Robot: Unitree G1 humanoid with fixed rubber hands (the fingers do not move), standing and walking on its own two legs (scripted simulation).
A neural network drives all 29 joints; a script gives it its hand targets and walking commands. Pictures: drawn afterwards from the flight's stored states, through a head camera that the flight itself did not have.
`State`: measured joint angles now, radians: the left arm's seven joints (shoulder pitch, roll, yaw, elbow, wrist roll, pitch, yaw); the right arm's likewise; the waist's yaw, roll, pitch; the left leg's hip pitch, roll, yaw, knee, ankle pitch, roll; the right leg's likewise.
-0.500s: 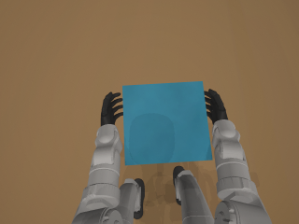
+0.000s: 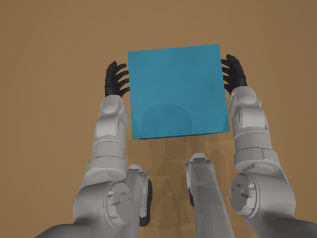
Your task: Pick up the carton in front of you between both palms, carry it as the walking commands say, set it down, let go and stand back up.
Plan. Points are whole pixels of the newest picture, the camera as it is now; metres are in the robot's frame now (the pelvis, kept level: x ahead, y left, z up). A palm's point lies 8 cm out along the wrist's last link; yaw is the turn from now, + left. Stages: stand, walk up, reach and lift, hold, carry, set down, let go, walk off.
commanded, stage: set down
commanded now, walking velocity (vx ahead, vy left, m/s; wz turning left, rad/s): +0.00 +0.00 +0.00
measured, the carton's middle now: (173, 101) +0.45 -0.07 -0.16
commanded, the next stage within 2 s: none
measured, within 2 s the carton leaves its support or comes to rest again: rests again in 1.22 s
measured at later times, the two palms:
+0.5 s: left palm (132, 102) +0.48 +0.07 -0.24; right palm (223, 94) +0.47 -0.23 -0.24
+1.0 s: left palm (138, 105) +0.49 +0.06 -0.33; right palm (217, 96) +0.49 -0.24 -0.33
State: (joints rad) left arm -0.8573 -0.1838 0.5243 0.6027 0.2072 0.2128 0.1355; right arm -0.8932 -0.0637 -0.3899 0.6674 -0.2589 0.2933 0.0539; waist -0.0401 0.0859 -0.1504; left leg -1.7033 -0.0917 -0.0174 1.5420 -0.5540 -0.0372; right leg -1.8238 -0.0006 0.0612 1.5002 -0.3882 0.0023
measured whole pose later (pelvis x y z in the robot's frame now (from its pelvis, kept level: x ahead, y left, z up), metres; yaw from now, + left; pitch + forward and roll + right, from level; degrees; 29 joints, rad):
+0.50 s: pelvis -0.02 +0.00 -0.11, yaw +2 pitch +45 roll +5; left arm -1.08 -0.09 0.45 0.67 0.10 0.18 0.22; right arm -1.15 -0.21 -0.34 0.79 -0.16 0.25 0.05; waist -0.08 0.09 0.01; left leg -2.09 -0.13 0.00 1.91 -0.62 -0.05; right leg -2.22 0.00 0.07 1.86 -0.43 0.01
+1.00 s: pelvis -0.03 +0.00 -0.18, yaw +3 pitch +39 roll +4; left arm -1.27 0.02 0.37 0.84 -0.01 0.18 0.25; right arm -1.36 -0.34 -0.22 0.98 -0.05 0.24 0.02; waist -0.10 0.10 0.23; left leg -2.21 -0.17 -0.02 2.17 -0.64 -0.09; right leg -2.34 -0.03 0.05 2.10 -0.44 -0.01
